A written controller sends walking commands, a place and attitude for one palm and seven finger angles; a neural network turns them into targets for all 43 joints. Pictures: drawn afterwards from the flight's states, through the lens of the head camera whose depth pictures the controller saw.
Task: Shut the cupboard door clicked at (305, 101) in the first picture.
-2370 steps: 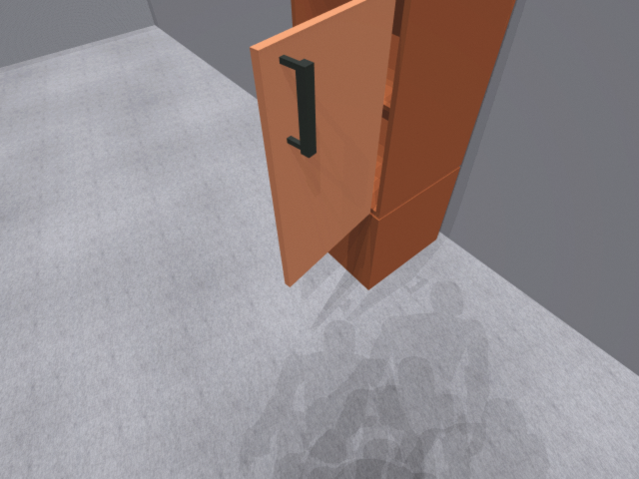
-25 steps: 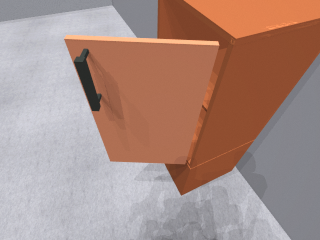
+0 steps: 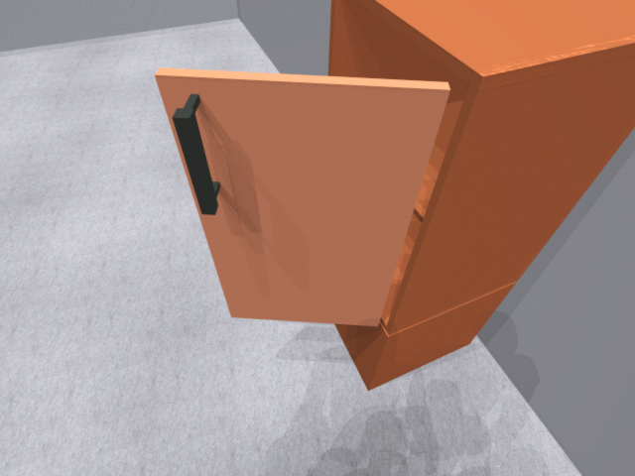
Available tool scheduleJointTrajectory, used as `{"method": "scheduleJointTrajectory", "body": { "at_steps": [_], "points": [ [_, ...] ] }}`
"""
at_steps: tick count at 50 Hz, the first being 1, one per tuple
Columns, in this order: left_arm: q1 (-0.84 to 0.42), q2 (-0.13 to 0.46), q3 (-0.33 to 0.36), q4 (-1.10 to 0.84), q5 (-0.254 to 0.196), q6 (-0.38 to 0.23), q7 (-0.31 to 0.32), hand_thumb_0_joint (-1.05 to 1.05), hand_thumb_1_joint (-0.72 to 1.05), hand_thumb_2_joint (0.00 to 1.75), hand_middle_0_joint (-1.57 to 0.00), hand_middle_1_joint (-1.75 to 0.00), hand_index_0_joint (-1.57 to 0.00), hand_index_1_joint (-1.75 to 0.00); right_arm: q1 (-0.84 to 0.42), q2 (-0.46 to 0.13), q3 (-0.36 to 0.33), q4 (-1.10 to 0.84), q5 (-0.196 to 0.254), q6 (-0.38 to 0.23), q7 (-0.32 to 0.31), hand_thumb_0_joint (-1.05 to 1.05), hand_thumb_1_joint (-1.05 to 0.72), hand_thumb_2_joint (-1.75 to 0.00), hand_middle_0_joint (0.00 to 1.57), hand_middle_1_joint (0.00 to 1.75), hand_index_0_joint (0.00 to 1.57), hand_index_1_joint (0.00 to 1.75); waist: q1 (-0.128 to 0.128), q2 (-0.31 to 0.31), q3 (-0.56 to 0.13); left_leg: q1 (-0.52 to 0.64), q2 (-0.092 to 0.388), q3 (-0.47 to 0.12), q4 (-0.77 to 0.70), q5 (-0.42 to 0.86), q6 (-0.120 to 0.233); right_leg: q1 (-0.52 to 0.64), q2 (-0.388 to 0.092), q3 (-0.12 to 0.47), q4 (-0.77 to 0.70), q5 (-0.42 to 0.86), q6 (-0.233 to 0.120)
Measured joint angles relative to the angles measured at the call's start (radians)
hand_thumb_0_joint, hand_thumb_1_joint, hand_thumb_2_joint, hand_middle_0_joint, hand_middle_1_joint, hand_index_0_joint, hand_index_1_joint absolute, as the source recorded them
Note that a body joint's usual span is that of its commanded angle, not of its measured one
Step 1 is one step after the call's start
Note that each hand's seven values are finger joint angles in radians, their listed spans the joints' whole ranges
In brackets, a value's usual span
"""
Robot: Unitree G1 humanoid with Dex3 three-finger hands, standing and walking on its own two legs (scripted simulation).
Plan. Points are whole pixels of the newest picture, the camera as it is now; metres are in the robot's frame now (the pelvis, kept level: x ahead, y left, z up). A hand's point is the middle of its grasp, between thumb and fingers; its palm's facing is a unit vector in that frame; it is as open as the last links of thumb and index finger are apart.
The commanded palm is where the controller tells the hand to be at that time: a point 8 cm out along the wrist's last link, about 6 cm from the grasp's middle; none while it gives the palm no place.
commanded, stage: look again from close up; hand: left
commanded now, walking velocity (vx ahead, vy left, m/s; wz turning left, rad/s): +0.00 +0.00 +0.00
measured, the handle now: (202, 158) +0.47 +0.19 +0.15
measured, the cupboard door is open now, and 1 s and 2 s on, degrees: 63 63 63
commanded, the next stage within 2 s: shuffle to correct the standing spot in 0.34 s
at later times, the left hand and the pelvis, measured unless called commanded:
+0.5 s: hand out of the picture -0.06 +0.22 -0.18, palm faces +0.03 -0.98 -0.20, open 7.4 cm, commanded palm none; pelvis -0.04 +0.04 +0.00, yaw +0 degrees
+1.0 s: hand out of the picture -0.01 +0.15 -0.18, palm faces +0.05 -0.99 -0.13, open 7.3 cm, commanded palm none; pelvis +0.01 +0.00 +0.00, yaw +0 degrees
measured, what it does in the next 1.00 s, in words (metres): stands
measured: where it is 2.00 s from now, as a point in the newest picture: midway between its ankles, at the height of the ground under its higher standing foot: outside the picture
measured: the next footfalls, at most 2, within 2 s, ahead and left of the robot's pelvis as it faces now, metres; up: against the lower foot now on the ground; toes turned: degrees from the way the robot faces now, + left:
none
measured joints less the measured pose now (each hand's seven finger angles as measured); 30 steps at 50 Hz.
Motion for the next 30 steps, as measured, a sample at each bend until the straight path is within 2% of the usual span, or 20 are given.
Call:
{"method": "scheduleJointTrajectory", "body": {
  "at_steps": [9, 23, 30],
  "points": [
    [0.001, 0.029, -0.008, -0.027, 0.004, 0.031, -0.015, 0.01, 0.91, 0.90, -0.20, -0.30, -0.20, -0.30, 0.004, 0.005, 0.008, -0.032, -0.006, 0.006, 0.006, 0.01, -0.93, -0.90, 0.20, 0.30, 0.20, 0.30, 0.016, -0.023, -0.030, -0.001, -0.044, 0.012, 0.009, 0.029, 0.036, -0.005, -0.044, 0.012, 0.023, 0.015, 0.034],
    [0.018, 0.072, -0.001, -0.048, 0.007, 0.038, -0.020, 0.01, 0.91, 0.90, -0.20, -0.30, -0.20, -0.30, 0.074, 0.011, 0.021, -0.007, -0.009, 0.008, 0.025, 0.01, -0.91, -0.90, 0.20, 0.30, 0.20, 0.30, 0.013, -0.029, -0.045, -0.017, -0.084, 0.021, -0.046, 0.085, 0.069, -0.030, -0.082, 0.022, -0.010, 0.060, 0.059],
    [0.045, 0.060, 0.004, -0.030, 0.014, 0.046, -0.028, 0.01, 0.91, 0.90, -0.20, -0.30, -0.20, -0.30, 0.096, 0.024, 0.017, 0.020, -0.014, 0.014, 0.024, 0.01, -0.91, -0.90, 0.20, 0.30, 0.20, 0.30, 0.007, -0.032, -0.046, -0.016, -0.081, 0.028, -0.034, 0.066, 0.070, -0.043, -0.076, 0.033, 0.031, 0.003, 0.029]
  ]
}}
